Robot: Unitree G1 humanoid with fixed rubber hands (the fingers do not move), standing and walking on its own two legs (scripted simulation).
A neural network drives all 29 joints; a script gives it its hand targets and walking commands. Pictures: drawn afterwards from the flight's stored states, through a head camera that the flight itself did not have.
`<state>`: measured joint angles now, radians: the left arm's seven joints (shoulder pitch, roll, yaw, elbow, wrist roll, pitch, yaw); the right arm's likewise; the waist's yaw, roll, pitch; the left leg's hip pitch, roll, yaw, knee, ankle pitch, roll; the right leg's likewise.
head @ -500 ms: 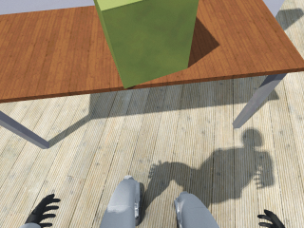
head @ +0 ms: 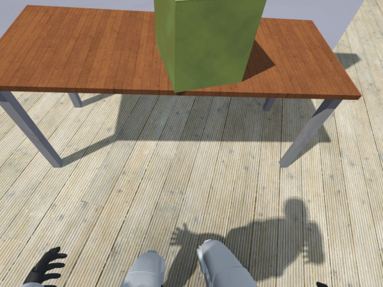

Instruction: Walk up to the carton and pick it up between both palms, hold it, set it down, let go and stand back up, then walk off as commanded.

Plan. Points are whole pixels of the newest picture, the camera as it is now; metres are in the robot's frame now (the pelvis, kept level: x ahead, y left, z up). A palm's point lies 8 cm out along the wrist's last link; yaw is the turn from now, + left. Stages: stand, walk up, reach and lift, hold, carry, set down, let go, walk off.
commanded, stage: walk off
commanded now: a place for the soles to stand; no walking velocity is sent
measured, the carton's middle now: (200, 25) +0.89 -0.02 +0.05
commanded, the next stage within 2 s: none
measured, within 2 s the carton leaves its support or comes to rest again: neither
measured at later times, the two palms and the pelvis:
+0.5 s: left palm out of the picture -0.09 +0.25 -0.10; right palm out of the picture -0.09 -0.38 -0.12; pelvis -0.17 -0.04 -0.01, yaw +1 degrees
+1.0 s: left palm out of the picture -0.26 +0.23 -0.11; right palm out of the picture -0.25 -0.42 -0.11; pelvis -0.32 -0.09 -0.01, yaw +0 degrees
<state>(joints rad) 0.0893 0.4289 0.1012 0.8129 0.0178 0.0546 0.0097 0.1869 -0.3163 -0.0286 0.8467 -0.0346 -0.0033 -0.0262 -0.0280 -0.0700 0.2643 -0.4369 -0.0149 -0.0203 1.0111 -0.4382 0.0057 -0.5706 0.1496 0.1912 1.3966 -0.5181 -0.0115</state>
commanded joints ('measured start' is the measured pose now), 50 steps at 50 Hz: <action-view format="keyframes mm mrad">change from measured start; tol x64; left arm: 1 21 211 68 -111 12 -34 8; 50 -101 276 53 -16 19 -93 -3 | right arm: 1 37 -372 -127 -104 3 -27 -36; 50 124 -386 -117 2 24 -19 15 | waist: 1 -41 282 -232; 50 -30 -175 -204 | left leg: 1 266 343 -543 -471 234 288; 18 -200 -78 -146 419 -78 36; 26 258 -17 -75 -338 -81 100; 29 -35 497 -1080 -671 10 412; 50 -6 -3 -54 155 -83 48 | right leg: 1 -160 -56 48 3 -26 16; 9 314 -140 -152 -711 -46 -44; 13 34 -586 766 -1145 -174 -331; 31 -87 -79 76 44 -87 -20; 42 624 -153 31 -807 -279 -80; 44 148 -530 786 -1171 -785 -249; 50 -10 -394 327 -1042 -560 -185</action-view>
